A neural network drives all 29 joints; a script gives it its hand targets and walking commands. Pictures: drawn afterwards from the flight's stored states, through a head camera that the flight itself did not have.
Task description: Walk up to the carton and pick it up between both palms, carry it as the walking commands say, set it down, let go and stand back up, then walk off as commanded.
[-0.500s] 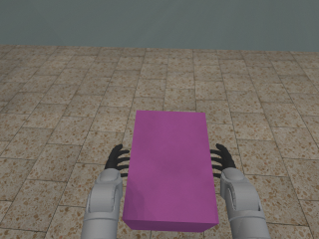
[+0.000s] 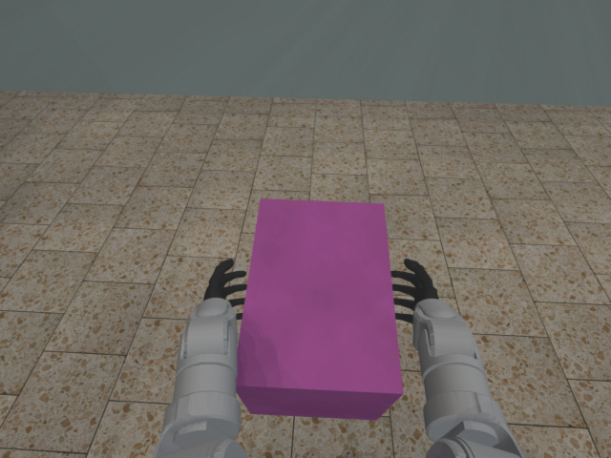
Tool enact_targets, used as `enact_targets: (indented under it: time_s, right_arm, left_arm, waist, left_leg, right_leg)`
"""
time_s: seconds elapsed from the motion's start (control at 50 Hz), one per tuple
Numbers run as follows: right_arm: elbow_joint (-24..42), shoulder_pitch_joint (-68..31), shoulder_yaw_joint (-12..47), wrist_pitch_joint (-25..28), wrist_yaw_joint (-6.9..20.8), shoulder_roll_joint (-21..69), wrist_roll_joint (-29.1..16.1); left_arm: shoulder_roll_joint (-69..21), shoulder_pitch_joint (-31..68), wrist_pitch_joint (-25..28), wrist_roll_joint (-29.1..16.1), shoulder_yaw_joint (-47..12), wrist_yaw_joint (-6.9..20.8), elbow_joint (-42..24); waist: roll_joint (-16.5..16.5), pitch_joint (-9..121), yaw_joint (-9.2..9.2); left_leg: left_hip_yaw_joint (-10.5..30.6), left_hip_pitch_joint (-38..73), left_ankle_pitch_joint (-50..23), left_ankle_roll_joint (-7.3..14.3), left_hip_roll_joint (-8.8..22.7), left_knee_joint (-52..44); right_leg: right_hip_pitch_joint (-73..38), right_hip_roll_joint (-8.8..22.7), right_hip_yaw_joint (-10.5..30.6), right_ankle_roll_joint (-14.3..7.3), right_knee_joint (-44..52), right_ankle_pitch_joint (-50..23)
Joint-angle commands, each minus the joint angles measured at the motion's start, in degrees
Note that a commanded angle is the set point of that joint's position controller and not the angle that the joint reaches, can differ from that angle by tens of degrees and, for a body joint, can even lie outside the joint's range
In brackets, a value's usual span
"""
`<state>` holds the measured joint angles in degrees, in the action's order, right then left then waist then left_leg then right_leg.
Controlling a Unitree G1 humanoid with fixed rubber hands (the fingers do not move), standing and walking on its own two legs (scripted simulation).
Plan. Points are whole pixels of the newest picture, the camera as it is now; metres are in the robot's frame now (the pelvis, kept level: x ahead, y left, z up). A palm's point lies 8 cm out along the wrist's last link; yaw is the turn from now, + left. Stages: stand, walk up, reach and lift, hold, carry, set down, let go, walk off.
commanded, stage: set down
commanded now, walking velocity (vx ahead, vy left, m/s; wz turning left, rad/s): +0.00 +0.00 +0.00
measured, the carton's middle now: (317, 308) +0.36 +0.04 -0.06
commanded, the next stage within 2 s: none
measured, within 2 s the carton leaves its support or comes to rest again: neither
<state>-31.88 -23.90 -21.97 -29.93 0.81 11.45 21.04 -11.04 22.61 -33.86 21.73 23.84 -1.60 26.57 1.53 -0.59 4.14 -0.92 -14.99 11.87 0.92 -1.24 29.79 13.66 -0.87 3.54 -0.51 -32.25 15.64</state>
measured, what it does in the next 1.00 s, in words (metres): lowers itself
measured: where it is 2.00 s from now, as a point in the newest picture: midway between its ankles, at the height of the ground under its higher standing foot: outside the picture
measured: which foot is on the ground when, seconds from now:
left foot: down 0.00-1.00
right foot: down 0.00-1.00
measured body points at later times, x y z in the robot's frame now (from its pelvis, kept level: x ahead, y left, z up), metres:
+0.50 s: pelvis -0.02 -0.02 -0.03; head +0.12 +0.00 +0.39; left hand +0.32 +0.18 -0.09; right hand +0.36 -0.11 -0.09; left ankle +0.05 +0.11 -0.73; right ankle +0.02 -0.12 -0.73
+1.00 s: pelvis -0.03 -0.01 -0.11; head +0.16 +0.01 +0.29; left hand +0.35 +0.19 -0.18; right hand +0.39 -0.10 -0.17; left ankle +0.05 +0.11 -0.73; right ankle +0.02 -0.12 -0.73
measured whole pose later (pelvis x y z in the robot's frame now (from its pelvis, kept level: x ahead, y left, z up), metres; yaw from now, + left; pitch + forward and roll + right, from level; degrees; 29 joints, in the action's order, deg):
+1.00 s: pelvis -0.03 -0.01 -0.11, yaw +1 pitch +34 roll +0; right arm -30.5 -37.8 -25.5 -15.5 -3.7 12.0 17.7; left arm -7.8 35.8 -18.7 17.5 27.8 0.9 26.9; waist 3.4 10.0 3.9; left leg 1.1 -79.8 19.4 -0.4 0.0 65.1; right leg 77.6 -3.1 1.0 -0.7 -66.9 23.4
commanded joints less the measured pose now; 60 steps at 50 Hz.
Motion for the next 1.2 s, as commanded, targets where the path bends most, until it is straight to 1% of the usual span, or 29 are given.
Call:
enact_targets:
  time_s: [0.0, 0.06, 0.12, 0.18, 0.22, 0.3, 0.42, 0.54, 0.58, 0.66, 0.76, 1.0, 1.18]
  right_arm:
    - [-3.6, -29.3, 23.3, 4.5, 14.2, 47.7, -9.8]
    - [-4.0, -29.2, 22.5, 6.8, 13.8, 47.1, -8.0]
    - [-4.6, -28.5, 21.9, 8.9, 13.5, 46.9, -6.4]
    - [-5.1, -27.8, 21.7, 10.9, 13.3, 46.8, -5.3]
    - [-5.0, -27.6, 22.0, 12.1, 13.2, 46.9, -4.8]
    - [-4.4, -28.0, 24.0, 14.3, 12.7, 48.2, -4.8]
    - [-3.3, -29.1, 27.3, 15.5, 11.6, 51.0, -6.1]
    - [-3.3, -30.2, 29.3, 15.4, 11.0, 52.3, -7.1]
    - [-3.6, -30.6, 29.7, 15.3, 11.0, 52.6, -7.4]
    - [-4.3, -32.2, 30.3, 15.1, 11.1, 53.1, -7.9]
    - [-5.8, -34.6, 30.3, 14.8, 11.3, 53.5, -8.4]
    - [-7.4, -42.9, 29.5, 13.9, 11.8, 53.5, -10.5]
    - [-9.5, -49.1, 27.2, 12.9, 11.8, 52.1, -11.3]
  left_arm:
    - [-51.2, 27.5, 4.2, -11.7, -24.2, 13.7, 4.7]
    - [-50.2, 28.1, 6.9, -11.3, -24.2, 13.7, 4.7]
    - [-49.1, 28.5, 9.5, -10.4, -24.2, 13.8, 4.7]
    - [-48.4, 28.2, 11.8, -9.2, -24.2, 14.2, 4.8]
    - [-47.8, 27.9, 13.3, -8.5, -24.2, 14.5, 4.9]
    - [-46.3, 28.4, 16.0, -7.8, -24.8, 15.4, 4.6]
    - [-44.5, 30.8, 18.2, -8.2, -27.2, 17.1, 3.6]
    - [-44.8, 32.8, 18.4, -9.3, -29.2, 18.3, 3.0]
    - [-45.0, 33.4, 18.3, -9.6, -29.5, 18.6, 3.1]
    - [-45.5, 35.0, 18.0, -10.1, -29.8, 19.0, 3.4]
    - [-46.0, 37.9, 17.5, -11.0, -30.1, 19.2, 3.8]
    - [-47.4, 45.2, 16.1, -13.0, -30.5, 18.3, 5.4]
    - [-47.6, 50.6, 14.8, -13.3, -29.3, 17.1, 7.1]
  waist:
    - [-3.1, 14.3, 0.51]
    - [-2.4, 17.5, 0.02]
    - [-2.1, 20.0, -0.18]
    - [-1.8, 21.9, -0.29]
    - [-1.7, 23.3, -0.04]
    - [-0.8, 26.9, 0.72]
    - [0.9, 33.6, 1.01]
    - [0.3, 39.5, 0.71]
    - [0.1, 41.0, 0.88]
    - [-0.1, 43.5, 1.31]
    - [-0.1, 46.4, 1.36]
    - [0.1, 53.8, 1.78]
    - [-0.2, 56.4, 1.48]
  left_leg:
    - [6.5, 8.7, -5.7, -0.8, -1.7, -3.1]
    - [6.5, 8.3, -8.3, -1.0, -2.0, -1.2]
    - [6.5, 6.8, -9.4, -1.0, -2.4, 0.4]
    - [6.2, 4.4, -9.7, -0.8, -2.8, 1.9]
    - [5.8, 2.2, -10.1, -0.6, -3.2, 3.2]
    - [4.8, -3.4, -11.2, 0.0, -4.0, 6.6]
    - [3.8, -11.4, -11.9, 0.3, -4.8, 12.1]
    - [3.2, -18.5, -12.2, 0.0, -5.3, 16.9]
    - [3.0, -20.8, -12.2, -0.2, -5.4, 18.3]
    - [2.7, -25.0, -11.5, -0.3, -5.5, 21.1]
    - [2.4, -29.2, -10.1, -0.4, -5.6, 24.9]
    - [1.9, -36.8, -6.3, -0.6, -5.8, 33.7]
    - [1.8, -41.3, -1.9, -1.0, -6.1, 38.8]
  right_leg:
    - [8.8, -3.8, 2.0, -3.2, 4.6, -0.5]
    - [11.1, -4.0, 2.0, -3.1, 3.3, -2.2]
    - [13.5, -4.2, 2.0, -3.0, 2.2, -3.2]
    - [15.8, -4.3, 1.9, -2.7, 1.0, -3.8]
    - [17.2, -4.4, 1.8, -2.5, -0.1, -4.4]
    - [19.2, -4.6, 1.7, -1.8, -2.8, -6.2]
    - [21.5, -5.0, 1.5, -0.4, -7.3, -8.6]
    - [25.6, -5.6, 1.3, 0.2, -12.0, -9.8]
    - [27.5, -5.8, 1.3, 0.3, -13.6, -9.9]
    - [32.0, -6.4, 1.0, 0.4, -16.7, -9.1]
    - [37.8, -7.2, 0.6, 0.4, -20.7, -7.3]
    - [51.4, -8.6, -1.2, 0.3, -29.9, -1.4]
    - [60.4, -9.1, -2.7, 0.2, -35.8, 3.9]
